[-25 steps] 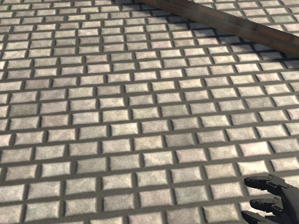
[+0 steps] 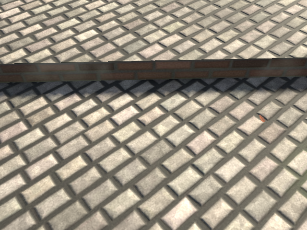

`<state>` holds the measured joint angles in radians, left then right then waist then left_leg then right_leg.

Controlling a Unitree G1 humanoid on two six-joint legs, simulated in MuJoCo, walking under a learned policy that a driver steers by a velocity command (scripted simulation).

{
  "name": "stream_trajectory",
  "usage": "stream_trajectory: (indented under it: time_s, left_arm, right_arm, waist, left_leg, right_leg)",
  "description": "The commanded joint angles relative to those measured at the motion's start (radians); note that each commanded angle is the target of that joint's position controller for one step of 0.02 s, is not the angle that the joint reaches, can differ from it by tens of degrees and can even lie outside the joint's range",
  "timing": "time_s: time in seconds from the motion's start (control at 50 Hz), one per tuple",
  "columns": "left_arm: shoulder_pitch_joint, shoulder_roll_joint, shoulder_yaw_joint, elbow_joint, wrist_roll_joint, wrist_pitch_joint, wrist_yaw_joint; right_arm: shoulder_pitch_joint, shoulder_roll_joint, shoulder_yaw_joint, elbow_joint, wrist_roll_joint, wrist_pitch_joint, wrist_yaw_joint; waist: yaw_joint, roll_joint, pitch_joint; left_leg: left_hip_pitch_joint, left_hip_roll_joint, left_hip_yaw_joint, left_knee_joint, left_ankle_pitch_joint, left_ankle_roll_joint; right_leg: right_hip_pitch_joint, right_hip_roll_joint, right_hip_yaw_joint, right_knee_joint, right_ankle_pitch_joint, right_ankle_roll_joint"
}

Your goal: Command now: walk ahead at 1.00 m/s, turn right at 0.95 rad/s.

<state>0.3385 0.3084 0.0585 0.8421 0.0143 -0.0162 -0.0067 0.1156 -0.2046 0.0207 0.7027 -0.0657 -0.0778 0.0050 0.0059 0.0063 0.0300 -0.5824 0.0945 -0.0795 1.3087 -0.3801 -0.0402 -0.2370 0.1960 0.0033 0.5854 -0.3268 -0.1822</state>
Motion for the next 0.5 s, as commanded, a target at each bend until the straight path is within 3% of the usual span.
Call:
stream_trajectory:
  time_s: [0.02,0.08,0.14,0.18,0.2,0.22,0.24,0.26,0.28,0.3,0.32,0.34,0.36,0.38,0.4,0.44,0.46,0.48,0.5]
  left_arm:
    - [-0.032,0.152,0.036,-0.081,-0.017,-0.055,0.001]
    - [0.009,0.171,0.053,-0.081,-0.022,-0.064,-0.008]
    - [0.047,0.189,0.066,-0.078,-0.027,-0.067,-0.013]
    - [0.025,0.213,0.074,-0.089,-0.023,-0.067,-0.003]
    - [0.003,0.242,0.078,-0.094,-0.014,-0.066,-0.003]
    - [-0.059,0.252,0.079,-0.109,-0.007,-0.069,-0.008]
    - [-0.085,0.148,0.050,-0.137,0.000,-0.079,-0.011]
    - [0.021,-0.006,0.008,-0.189,-0.041,-0.074,-0.011]
    - [0.023,0.059,-0.002,-0.193,-0.027,-0.061,-0.002]
    - [-0.036,0.115,0.010,-0.174,-0.005,-0.045,-0.005]
    - [-0.073,0.126,0.012,-0.173,0.008,-0.034,-0.018]
    - [-0.121,0.112,0.012,-0.182,0.017,-0.023,-0.031]
    - [-0.127,0.087,0.007,-0.198,0.021,-0.009,-0.041]
    - [-0.140,0.062,0.001,-0.209,0.021,0.007,-0.045]
    - [-0.148,0.049,-0.003,-0.233,0.022,0.018,-0.045]
    - [-0.201,0.039,-0.011,-0.277,0.025,0.023,-0.048]
    - [-0.172,0.047,0.002,-0.278,-0.098,0.005,-0.032]
    - [-0.207,0.065,-0.003,-0.282,-0.097,-0.005,-0.034]
    - [-0.235,0.063,-0.002,-0.287,-0.068,-0.013,-0.041]
  right_arm:
    - [0.003,-0.167,-0.039,-0.081,-0.003,0.029,0.007]
    - [-0.135,-0.110,-0.018,-0.136,0.027,0.020,0.022]
    - [-0.188,-0.123,-0.021,-0.168,0.049,0.014,0.017]
    - [-0.094,-0.185,-0.045,-0.146,0.049,0.009,0.004]
    - [0.028,-0.236,-0.068,-0.117,0.054,0.006,-0.010]
    - [0.234,-0.270,-0.089,-0.068,0.058,0.003,-0.028]
    - [0.446,-0.333,-0.113,-0.031,0.033,0.002,-0.051]
    - [0.402,-0.398,-0.123,-0.039,-0.018,-0.001,-0.046]
    - [0.260,-0.345,-0.126,-0.062,-0.004,0.004,-0.033]
    - [0.167,-0.248,-0.106,-0.080,0.008,0.009,-0.029]
    - [0.160,-0.204,-0.096,-0.062,0.011,0.011,-0.025]
    - [0.183,-0.184,-0.088,-0.035,0.008,0.008,-0.026]
    - [0.206,-0.166,-0.080,-0.005,0.011,-0.002,-0.027]
    - [0.230,-0.145,-0.073,0.024,0.025,-0.013,-0.021]
    - [0.241,-0.153,-0.074,0.040,0.041,-0.026,-0.011]
    - [0.211,-0.161,-0.075,0.048,0.057,-0.038,-0.002]
    - [0.024,-0.209,-0.101,-0.010,0.084,-0.035,-0.028]
    - [-0.028,-0.223,-0.101,-0.030,0.087,-0.032,-0.044]
    - [-0.028,-0.241,-0.105,-0.029,0.082,-0.029,-0.056]
  waist:
    - [-0.052,0.009,0.082]
    - [0.011,-0.010,0.062]
    - [0.057,-0.046,0.020]
    - [0.009,-0.054,-0.050]
    - [-0.060,-0.052,-0.132]
    - [-0.187,-0.041,-0.225]
    - [-0.261,0.051,-0.348]
    - [-0.128,0.369,-0.411]
    - [-0.078,0.358,-0.342]
    - [-0.072,0.199,-0.211]
    - [-0.066,0.084,-0.137]
    - [-0.064,0.037,-0.068]
    - [-0.044,0.050,-0.025]
    - [-0.029,0.048,0.003]
    - [-0.009,0.081,0.005]
    - [0.013,0.105,0.008]
    - [0.051,0.169,0.035]
    - [0.046,0.142,0.042]
    - [0.039,0.094,0.031]
  left_leg:
    - [-0.031,0.015,0.069,-0.249,0.097,-0.034]
    - [0.089,-0.034,0.107,-0.552,0.379,-0.022]
    - [0.173,-0.075,0.092,-0.718,0.469,0.010]
    - [0.295,-0.111,0.065,-0.784,0.392,0.026]
    - [0.418,-0.126,0.062,-0.765,0.295,0.033]
    - [0.637,-0.100,0.066,-0.770,0.236,0.038]
    - [0.883,0.064,-0.096,-0.760,-0.061,0.057]
    - [1.035,0.338,-0.615,-0.961,-0.395,0.117]
    - [0.920,0.341,-0.814,-1.080,-0.542,0.149]
    - [0.784,0.296,-0.626,-1.069,-0.499,0.154]
    - [0.678,0.257,-0.466,-1.059,-0.314,0.150]
    - [0.600,0.218,-0.324,-1.066,-0.086,0.140]
    - [0.547,0.210,-0.222,-1.063,0.134,0.145]
    - [0.525,0.194,-0.125,-1.055,0.403,0.134]
    - [0.519,0.211,-0.055,-1.031,0.663,0.136]
    - [0.485,0.179,0.089,-1.045,0.881,0.127]
    - [0.463,0.133,0.140,-1.065,0.771,0.122]
    - [0.421,0.121,0.186,-1.087,0.752,0.122]
    - [0.383,0.095,0.241,-1.083,0.745,0.110]
  right_leg:
    - [-0.123,-0.206,0.351,-0.387,0.313,-0.158]
    - [-0.115,-0.161,0.306,-0.386,0.486,-0.100]
    - [0.019,-0.205,0.359,-0.359,0.608,-0.058]
    - [0.123,-0.218,0.386,-0.225,0.803,-0.014]
    - [0.149,-0.216,0.387,-0.068,0.904,0.008]
    - [0.073,-0.189,0.365,0.169,0.876,0.027]
    - [-0.089,-0.135,0.310,0.494,0.586,0.037]
    - [-0.397,-0.023,0.207,0.762,-0.197,0.058]
    - [-0.508,-0.098,0.157,0.839,-0.103,0.041]
    - [-0.522,-0.165,0.121,0.818,0.000,0.045]
    - [-0.502,-0.202,0.099,0.782,0.042,0.056]
    - [-0.491,-0.230,0.091,0.756,0.043,0.069]
    - [-0.485,-0.249,0.084,0.740,0.031,0.086]
    - [-0.487,-0.264,0.070,0.731,0.010,0.097]
    - [-0.500,-0.269,0.055,0.706,0.000,0.108]
    - [-0.491,-0.256,0.014,0.601,0.075,0.121]
    - [-0.506,-0.293,0.040,0.523,0.115,0.146]
    - [-0.459,-0.286,0.005,0.406,0.197,0.162]
    - [-0.358,-0.272,-0.032,0.271,0.309,0.167]
